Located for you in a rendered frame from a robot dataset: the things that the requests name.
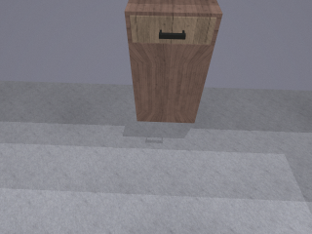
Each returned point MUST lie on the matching handle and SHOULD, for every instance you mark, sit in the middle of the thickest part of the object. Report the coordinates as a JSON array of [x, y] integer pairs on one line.
[[169, 35]]

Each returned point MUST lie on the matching drawer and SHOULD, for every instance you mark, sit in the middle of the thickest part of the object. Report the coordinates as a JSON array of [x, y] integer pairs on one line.
[[198, 30]]

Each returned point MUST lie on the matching cabinet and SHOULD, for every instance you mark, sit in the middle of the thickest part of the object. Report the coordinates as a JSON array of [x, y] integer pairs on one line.
[[169, 78]]

